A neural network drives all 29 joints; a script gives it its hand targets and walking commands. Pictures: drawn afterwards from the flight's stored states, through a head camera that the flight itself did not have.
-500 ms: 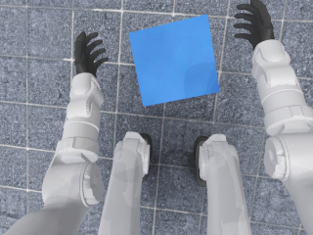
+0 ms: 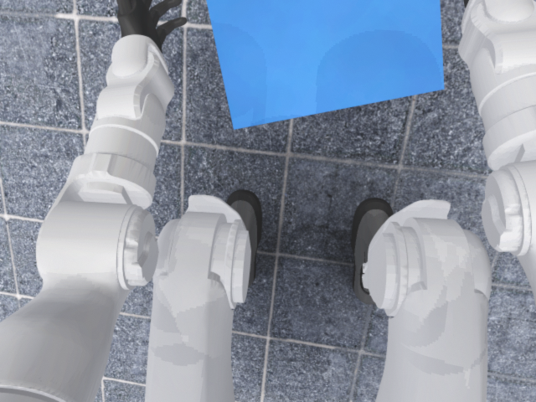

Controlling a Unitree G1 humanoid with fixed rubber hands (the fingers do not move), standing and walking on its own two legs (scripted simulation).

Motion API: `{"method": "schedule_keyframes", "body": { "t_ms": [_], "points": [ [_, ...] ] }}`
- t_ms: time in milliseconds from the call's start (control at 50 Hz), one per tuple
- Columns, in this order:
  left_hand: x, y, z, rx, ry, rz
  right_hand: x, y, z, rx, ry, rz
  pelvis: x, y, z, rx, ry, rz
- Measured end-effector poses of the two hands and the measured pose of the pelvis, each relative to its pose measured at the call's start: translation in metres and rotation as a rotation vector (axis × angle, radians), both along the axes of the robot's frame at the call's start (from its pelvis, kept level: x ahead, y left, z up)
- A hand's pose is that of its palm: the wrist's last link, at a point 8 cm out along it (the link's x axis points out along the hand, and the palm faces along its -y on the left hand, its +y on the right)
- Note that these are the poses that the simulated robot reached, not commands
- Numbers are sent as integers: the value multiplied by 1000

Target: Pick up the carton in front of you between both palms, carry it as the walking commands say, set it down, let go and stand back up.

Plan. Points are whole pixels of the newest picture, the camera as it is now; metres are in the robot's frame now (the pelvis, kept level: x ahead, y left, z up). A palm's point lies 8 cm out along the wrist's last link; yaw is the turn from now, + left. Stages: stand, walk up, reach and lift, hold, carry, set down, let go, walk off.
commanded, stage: reach and lift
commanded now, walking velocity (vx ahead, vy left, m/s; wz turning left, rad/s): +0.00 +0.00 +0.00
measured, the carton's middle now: (317, 31) +0.51 -0.03 -0.25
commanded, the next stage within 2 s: none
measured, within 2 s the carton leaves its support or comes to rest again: leaves its support in 0.70 s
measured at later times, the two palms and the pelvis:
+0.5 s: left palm (174, 19) +0.52 +0.13 -0.17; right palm out of the picture +0.54 -0.17 -0.18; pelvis +0.00 +0.00 +0.00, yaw +0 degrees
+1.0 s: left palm (138, 8) +0.50 +0.12 -0.07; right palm out of the picture +0.52 -0.18 -0.07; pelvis +0.01 +0.00 +0.02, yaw -3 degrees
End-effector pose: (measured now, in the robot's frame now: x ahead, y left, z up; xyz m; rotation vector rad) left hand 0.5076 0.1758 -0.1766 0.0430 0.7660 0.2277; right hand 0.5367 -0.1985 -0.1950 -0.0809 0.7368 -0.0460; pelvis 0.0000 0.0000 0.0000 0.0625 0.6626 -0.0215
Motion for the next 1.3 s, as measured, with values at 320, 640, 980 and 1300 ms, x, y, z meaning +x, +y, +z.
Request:
{"method": "schedule_keyframes", "body": {
  "t_ms": [320, 640, 980, 1300],
  "points": [
    [3, -19, 4, -21, -5, -15, 4, 8, 14, 4, -6, 20, 6, -3, 1, 1, 30, -5],
    [16, -44, 9, -43, -8, 7, 7, 30, 17, -5, 32, 48, 0, -2, -2, -7, -2, -5],
    [-1, -53, 99, -99, -135, 37, -16, 21, 111, 43, -74, -31, 7, 1, 14, -19, 18, -29],
    [-19, -51, 221, -87, -106, -5, -44, 22, 234, 40, -46, -73, 5, 3, 103, -25, 68, -44]
  ]
}}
